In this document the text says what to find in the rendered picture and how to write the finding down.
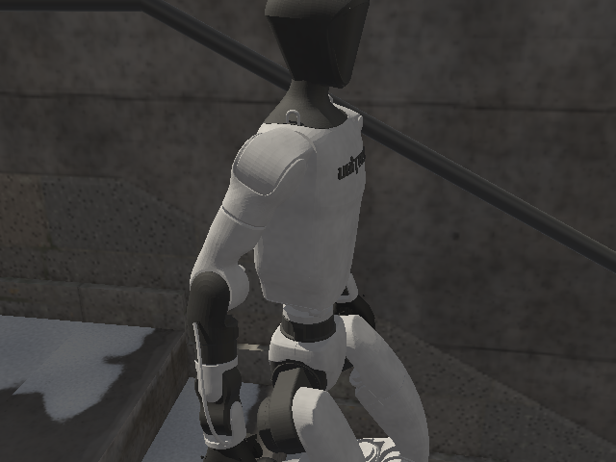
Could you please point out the stairs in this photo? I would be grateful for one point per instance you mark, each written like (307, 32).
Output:
(164, 425)

